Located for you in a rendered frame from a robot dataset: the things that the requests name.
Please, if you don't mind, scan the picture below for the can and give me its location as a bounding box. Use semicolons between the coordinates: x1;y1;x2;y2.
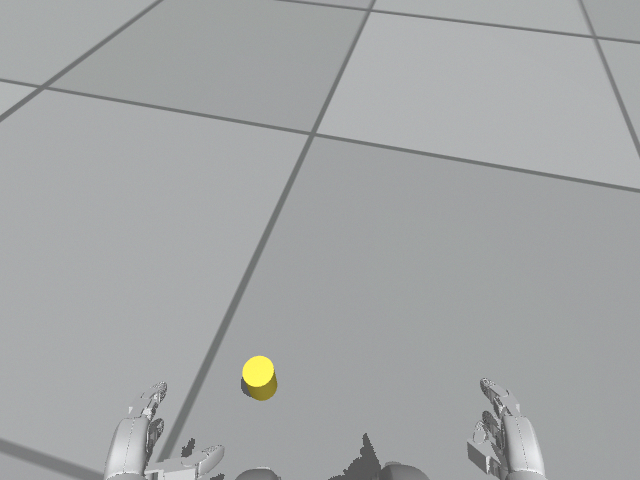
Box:
242;356;277;401

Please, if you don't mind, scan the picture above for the left robot hand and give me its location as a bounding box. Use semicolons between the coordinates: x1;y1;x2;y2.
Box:
103;382;225;480

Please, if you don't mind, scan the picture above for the right robot hand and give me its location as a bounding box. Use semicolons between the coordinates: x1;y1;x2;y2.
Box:
467;378;546;480

